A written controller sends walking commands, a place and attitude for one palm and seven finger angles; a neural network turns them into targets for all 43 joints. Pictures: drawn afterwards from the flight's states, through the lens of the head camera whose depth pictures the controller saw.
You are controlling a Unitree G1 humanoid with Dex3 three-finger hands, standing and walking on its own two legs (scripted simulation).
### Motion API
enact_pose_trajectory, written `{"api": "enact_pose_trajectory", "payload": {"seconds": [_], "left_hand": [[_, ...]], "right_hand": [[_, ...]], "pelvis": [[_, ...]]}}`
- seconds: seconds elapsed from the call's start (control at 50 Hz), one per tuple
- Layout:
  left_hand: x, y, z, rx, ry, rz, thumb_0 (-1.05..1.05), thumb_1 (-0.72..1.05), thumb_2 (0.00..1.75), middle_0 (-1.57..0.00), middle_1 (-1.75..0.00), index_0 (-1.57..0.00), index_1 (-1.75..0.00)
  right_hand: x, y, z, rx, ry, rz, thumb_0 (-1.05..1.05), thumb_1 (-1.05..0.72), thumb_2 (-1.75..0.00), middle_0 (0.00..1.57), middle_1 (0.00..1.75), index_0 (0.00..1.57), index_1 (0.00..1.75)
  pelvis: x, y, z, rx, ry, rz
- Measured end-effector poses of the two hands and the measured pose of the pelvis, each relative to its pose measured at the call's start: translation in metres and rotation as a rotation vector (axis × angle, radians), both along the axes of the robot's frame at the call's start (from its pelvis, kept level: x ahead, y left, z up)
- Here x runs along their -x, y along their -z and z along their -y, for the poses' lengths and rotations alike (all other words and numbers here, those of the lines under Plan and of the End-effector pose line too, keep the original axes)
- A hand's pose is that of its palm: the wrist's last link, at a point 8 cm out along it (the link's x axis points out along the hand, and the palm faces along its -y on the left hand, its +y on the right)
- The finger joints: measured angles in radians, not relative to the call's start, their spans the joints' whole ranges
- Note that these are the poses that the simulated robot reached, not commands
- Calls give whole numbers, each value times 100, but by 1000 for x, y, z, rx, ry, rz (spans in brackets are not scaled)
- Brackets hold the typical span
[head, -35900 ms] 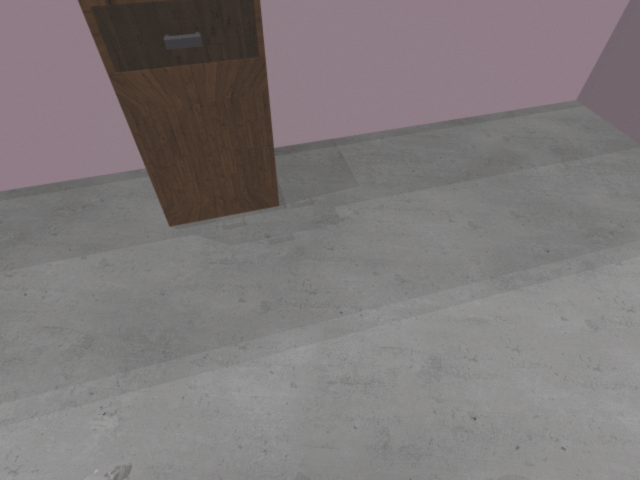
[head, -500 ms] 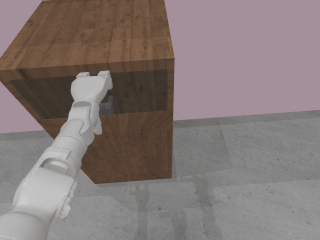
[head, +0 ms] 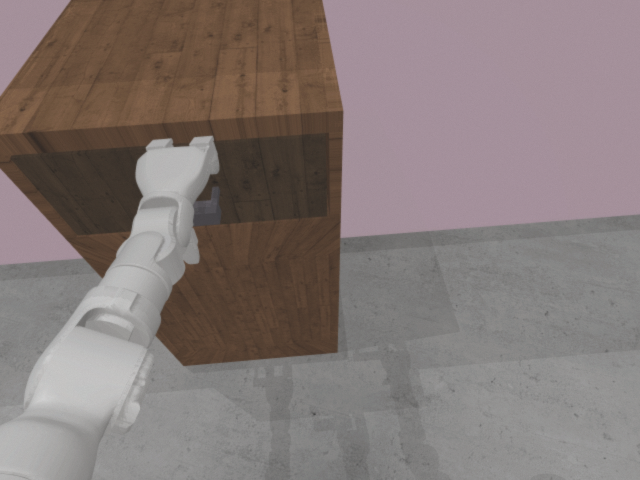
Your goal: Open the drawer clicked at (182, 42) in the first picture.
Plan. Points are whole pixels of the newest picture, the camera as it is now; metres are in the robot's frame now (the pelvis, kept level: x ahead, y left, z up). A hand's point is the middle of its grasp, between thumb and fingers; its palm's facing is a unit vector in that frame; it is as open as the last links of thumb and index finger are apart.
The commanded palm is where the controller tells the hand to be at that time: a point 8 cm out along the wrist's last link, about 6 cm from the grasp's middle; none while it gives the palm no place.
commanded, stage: lower the fingers behind the handle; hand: left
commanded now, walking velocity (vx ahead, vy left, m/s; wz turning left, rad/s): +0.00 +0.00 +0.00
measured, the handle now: (186, 204) +0.51 +0.22 +0.02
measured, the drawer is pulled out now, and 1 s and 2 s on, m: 0.00 0.00 0.00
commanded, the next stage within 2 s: close the thumb around the handle in 1.46 s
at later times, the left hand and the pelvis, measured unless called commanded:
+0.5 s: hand (190, 203) +0.47 +0.19 +0.07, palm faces +0.02 +0.01 -1.00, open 13.6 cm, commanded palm +0.45 +0.18 +0.10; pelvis -0.02 +0.00 -0.01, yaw +0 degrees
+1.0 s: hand (222, 225) +0.47 +0.16 +0.01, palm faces +0.06 -0.02 -1.00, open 13.3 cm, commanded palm +0.46 +0.18 +0.06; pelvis -0.01 +0.00 -0.02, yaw -1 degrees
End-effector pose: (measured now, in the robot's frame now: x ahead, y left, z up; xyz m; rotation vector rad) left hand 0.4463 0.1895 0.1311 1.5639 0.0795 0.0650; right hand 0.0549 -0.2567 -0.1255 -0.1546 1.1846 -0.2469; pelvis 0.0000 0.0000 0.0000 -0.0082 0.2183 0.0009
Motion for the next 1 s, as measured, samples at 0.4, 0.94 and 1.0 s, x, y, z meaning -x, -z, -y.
{"api": "enact_pose_trajectory", "payload": {"seconds": [0.4, 0.94, 1.0], "left_hand": [[2, 4, 3, -9, -30, 28, 0, -49, 30, -34, -123, -34, -128], [-2, 69, 28, 15, 39, 75, 0, -49, 30, -43, -125, -36, -129], [-2, 67, 32, 10, -1, 74, 0, -49, 30, -44, -125, -37, -132]], "right_hand": [[18, 2, 6, 9, 6, -19, 1, -90, -90, 20, 30, 20, 30], [58, 25, 2, -4, 52, -136, 1, -91, -90, 20, 30, 20, 30], [51, 23, 0, -12, 53, -121, 1, -90, -90, 20, 30, 20, 30]], "pelvis": [[12, 6, 2, 3, 0, -29], [11, 22, 3, 6, 20, -120], [11, 20, 4, 5, 21, -114]]}}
